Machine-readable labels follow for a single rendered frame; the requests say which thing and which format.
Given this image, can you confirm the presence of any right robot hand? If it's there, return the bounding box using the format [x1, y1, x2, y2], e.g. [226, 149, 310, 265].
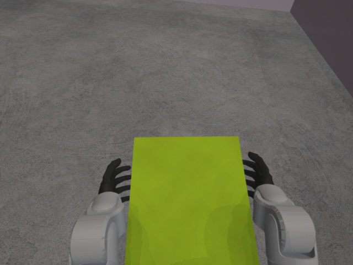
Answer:
[242, 152, 274, 198]

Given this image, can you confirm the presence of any right robot forearm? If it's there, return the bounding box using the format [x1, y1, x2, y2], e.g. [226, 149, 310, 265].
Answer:
[253, 184, 318, 265]

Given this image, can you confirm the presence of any left robot forearm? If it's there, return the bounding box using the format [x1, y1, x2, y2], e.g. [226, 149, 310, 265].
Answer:
[68, 192, 126, 265]

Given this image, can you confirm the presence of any carton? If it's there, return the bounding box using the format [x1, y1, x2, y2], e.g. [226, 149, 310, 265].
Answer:
[125, 136, 260, 265]

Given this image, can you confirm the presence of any left robot hand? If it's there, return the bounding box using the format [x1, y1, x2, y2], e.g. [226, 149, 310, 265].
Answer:
[98, 158, 131, 203]

